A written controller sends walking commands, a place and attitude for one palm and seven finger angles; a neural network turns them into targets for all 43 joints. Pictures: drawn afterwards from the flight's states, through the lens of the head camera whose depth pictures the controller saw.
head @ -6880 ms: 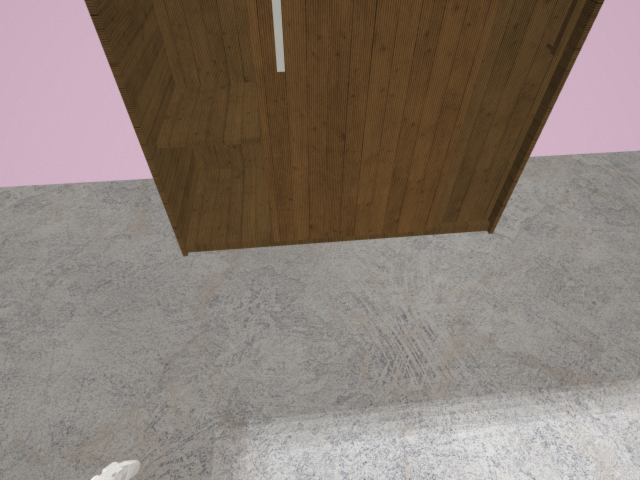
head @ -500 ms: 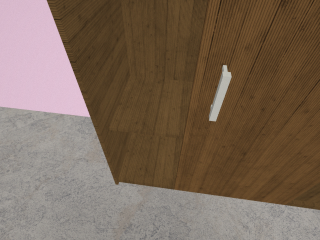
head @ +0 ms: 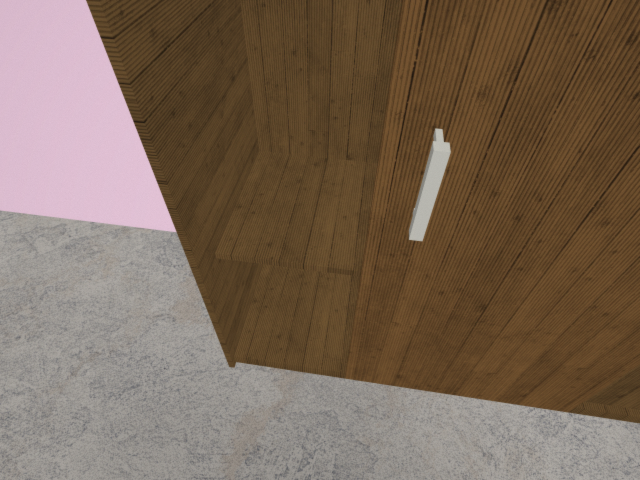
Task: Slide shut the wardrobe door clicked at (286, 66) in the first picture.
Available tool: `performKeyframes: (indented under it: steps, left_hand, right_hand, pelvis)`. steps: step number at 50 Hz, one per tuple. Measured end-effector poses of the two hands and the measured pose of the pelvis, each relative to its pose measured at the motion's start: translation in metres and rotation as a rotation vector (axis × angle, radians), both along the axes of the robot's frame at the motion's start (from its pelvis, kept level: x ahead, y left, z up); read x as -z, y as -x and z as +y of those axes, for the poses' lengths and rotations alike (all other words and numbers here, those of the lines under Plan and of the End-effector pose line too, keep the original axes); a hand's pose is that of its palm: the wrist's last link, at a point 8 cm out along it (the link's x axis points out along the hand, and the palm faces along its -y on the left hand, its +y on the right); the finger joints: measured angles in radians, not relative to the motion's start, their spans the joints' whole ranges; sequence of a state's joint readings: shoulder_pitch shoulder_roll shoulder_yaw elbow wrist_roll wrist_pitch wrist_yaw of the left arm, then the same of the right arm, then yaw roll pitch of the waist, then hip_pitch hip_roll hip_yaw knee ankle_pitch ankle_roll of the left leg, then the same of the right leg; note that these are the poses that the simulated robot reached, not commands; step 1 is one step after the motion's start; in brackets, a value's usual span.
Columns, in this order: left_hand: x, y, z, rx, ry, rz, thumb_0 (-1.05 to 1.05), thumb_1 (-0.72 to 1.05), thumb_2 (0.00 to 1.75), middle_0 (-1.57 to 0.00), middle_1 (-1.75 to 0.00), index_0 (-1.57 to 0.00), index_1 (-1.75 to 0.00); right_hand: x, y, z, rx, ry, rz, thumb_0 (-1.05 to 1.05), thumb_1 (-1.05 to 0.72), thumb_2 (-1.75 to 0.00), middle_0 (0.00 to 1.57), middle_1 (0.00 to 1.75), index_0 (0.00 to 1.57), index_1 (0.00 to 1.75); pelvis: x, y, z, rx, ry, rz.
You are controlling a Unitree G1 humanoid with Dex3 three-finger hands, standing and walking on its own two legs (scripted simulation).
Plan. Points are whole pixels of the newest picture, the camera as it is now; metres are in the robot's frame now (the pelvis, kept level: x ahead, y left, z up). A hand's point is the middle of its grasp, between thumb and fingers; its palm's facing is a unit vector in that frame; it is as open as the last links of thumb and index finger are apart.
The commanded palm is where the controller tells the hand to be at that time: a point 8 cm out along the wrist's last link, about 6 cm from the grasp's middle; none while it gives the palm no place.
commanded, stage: come to a stop and stand still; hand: right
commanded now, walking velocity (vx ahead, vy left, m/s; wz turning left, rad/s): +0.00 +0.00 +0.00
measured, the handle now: (426, 187) +0.51 -0.12 +0.10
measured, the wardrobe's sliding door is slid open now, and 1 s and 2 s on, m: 0.37 0.37 0.37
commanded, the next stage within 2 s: look again from close up in 0.18 s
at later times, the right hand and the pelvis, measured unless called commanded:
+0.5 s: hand out of the picture +0.01 -0.19 -0.18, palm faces +0.01 +0.97 -0.22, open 7.3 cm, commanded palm none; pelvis +0.00 -0.01 -0.01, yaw -1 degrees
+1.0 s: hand out of the picture +0.00 -0.17 -0.18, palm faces +0.02 +0.98 -0.18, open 7.3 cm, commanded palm none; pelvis +0.00 +0.00 -0.01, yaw +0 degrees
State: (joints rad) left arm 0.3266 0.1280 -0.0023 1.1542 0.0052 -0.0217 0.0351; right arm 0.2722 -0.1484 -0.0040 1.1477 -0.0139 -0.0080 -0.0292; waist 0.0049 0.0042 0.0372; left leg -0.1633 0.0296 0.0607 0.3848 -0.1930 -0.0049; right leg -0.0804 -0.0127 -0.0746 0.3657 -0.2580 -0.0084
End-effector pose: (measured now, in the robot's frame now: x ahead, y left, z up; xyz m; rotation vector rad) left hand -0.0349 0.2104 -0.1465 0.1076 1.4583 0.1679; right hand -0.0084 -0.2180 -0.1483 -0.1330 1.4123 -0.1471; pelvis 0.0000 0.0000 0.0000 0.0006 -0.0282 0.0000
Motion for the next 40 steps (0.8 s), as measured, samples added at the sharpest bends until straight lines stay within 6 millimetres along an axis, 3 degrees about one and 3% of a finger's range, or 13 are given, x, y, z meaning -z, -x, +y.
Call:
performKeyframes:
  steps: [16,23,30,40]
  left_hand:
    - [-0.001,-0.036,0.013,0.043,-0.031,-0.075,0.01,0.91,0.89,-0.20,-0.30,-0.20,-0.30]
    - [0.010,-0.055,0.005,0.073,-0.010,-0.149,0.01,0.92,0.89,-0.20,-0.30,-0.20,-0.30]
    - [0.013,-0.053,0.002,0.071,-0.002,-0.146,0.01,0.93,0.89,-0.20,-0.30,-0.20,-0.30]
    - [0.011,-0.029,-0.003,0.048,0.017,-0.077,0.01,0.92,0.89,-0.20,-0.30,-0.20,-0.30]
  right_hand:
    - [-0.001,-0.009,-0.013,-0.010,0.034,-0.022,0.00,-0.91,-0.90,0.20,0.30,0.20,0.30]
    - [-0.003,-0.014,-0.019,-0.026,0.045,-0.047,0.00,-0.91,-0.90,0.20,0.30,0.20,0.30]
    - [-0.001,-0.018,-0.016,-0.025,0.036,-0.064,0.01,-0.91,-0.90,0.20,0.30,0.20,0.30]
    - [0.001,-0.012,-0.009,-0.023,0.019,-0.035,0.01,-0.92,-0.90,0.20,0.30,0.20,0.30]
  pelvis:
    - [0.002,-0.003,-0.004,0.006,-0.007,0.011]
    - [0.008,-0.003,-0.010,0.013,-0.003,0.013]
    - [0.009,-0.005,-0.011,0.006,0.006,0.001]
    - [0.008,-0.003,-0.006,-0.001,0.009,0.002]
